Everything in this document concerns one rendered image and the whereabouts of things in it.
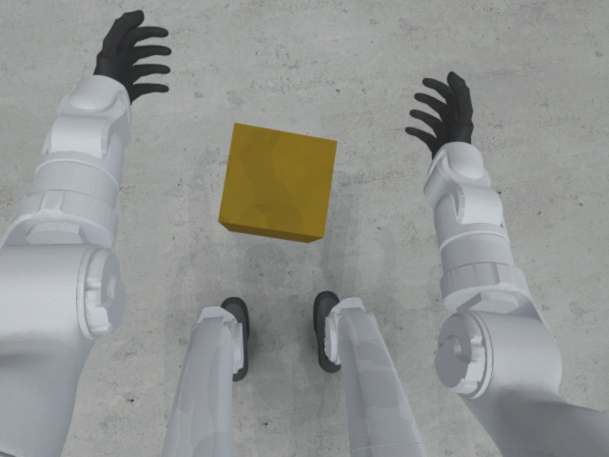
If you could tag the robot left hand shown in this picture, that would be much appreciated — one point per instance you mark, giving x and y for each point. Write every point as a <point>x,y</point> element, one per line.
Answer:
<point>117,57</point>

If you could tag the robot right upper arm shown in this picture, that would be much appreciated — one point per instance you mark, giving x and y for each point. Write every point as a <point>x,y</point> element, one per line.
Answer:
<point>506,368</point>

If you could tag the robot left shin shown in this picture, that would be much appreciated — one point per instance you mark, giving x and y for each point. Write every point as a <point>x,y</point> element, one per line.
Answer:
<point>212,312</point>

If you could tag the carton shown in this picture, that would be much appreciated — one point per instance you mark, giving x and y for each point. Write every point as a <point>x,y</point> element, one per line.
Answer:
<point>277,184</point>

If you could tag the robot right hand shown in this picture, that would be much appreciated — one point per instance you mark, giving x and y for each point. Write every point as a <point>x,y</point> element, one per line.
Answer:
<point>456,124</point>

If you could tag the right robot foot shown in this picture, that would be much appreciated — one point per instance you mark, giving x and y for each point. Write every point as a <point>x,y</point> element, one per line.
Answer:
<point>323,304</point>

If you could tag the robot left upper arm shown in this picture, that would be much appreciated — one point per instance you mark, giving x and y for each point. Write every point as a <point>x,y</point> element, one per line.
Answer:
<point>56,300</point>

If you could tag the right robot forearm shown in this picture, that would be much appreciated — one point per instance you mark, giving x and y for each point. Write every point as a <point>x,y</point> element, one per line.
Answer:
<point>478,267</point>

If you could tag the left robot forearm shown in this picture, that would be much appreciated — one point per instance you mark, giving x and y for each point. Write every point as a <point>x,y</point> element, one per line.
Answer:
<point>78,175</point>

